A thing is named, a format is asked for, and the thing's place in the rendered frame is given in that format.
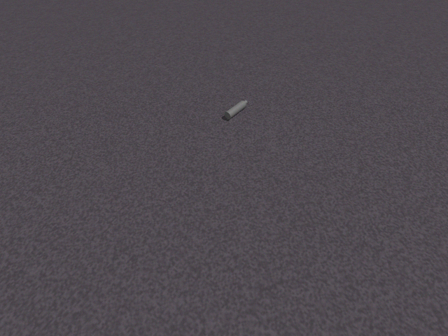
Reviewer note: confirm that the bottle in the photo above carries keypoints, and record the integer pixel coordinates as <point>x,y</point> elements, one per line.
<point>235,109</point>

